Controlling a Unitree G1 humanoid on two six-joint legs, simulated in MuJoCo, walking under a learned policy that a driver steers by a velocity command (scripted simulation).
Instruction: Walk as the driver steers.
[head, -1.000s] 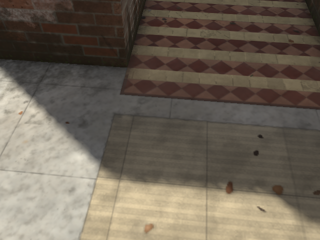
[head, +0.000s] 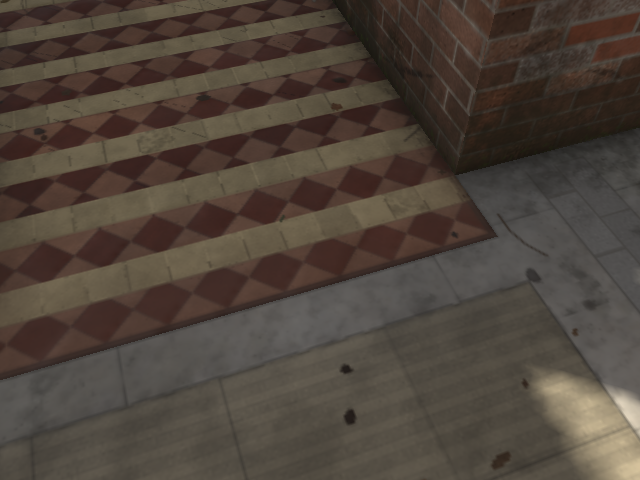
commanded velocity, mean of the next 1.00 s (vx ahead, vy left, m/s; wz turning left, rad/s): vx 0.50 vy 0.00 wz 0.29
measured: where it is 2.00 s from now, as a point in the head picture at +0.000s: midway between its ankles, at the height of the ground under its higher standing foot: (235, 282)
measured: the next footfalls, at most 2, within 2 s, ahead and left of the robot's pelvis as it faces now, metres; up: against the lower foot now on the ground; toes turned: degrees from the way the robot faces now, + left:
right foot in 0.36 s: +0.37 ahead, -0.16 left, +0.00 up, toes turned +1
left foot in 0.92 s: +0.61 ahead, +0.13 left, +0.00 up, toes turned +23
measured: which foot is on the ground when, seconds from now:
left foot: down 0.00-0.38, up 0.40-0.90, down 0.92-1.00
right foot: up 0.00-0.34, down 0.36-0.92, up 0.94-1.00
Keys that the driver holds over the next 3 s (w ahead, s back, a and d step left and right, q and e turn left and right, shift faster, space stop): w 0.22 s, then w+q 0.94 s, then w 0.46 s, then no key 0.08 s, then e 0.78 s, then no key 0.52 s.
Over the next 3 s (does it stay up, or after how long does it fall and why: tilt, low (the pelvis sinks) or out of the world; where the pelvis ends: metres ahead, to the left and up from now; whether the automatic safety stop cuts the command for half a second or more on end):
stays up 0.99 0.25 0.00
